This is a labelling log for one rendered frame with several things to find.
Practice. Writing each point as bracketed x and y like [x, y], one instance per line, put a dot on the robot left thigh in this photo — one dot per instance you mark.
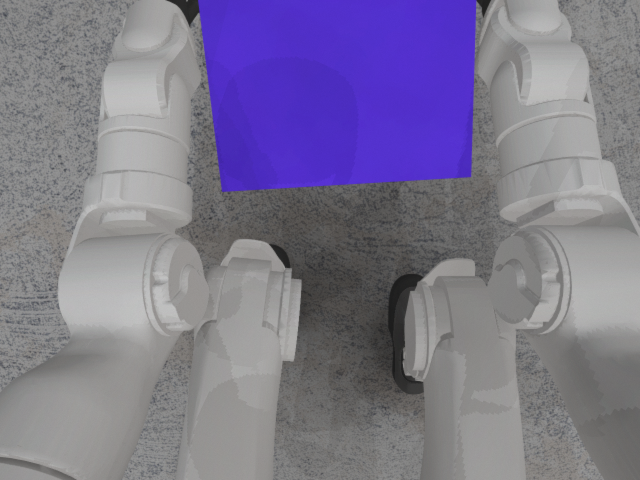
[230, 416]

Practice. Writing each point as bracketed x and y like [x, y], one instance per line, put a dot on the robot right upper arm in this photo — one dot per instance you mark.
[574, 292]

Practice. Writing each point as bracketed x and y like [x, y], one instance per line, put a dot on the robot left upper arm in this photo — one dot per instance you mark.
[79, 415]

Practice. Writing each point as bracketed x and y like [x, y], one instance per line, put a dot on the carton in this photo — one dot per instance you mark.
[333, 92]

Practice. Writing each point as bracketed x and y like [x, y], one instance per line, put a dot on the right robot forearm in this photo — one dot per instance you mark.
[544, 121]

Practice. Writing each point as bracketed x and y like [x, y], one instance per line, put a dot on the robot left hand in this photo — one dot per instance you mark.
[190, 8]

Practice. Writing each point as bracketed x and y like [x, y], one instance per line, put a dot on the left robot forearm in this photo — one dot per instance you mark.
[140, 185]

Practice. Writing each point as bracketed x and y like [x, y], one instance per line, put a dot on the robot left foot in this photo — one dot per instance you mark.
[281, 255]

